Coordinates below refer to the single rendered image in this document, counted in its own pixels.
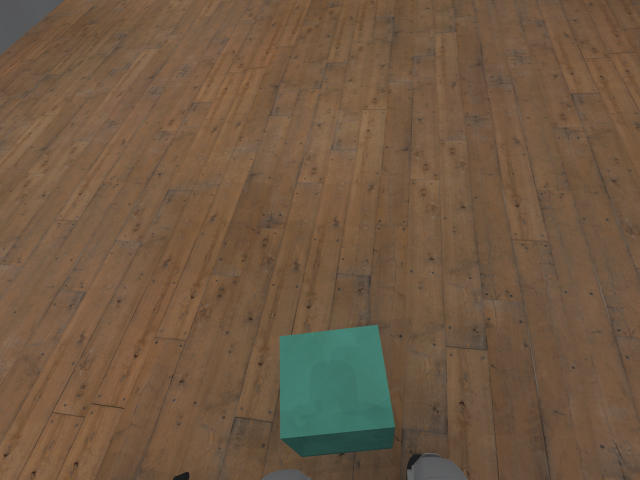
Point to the right robot shin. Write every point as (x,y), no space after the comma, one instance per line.
(428,455)

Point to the robot right thigh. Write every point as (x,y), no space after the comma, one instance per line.
(435,468)

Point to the carton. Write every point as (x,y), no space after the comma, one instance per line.
(334,395)

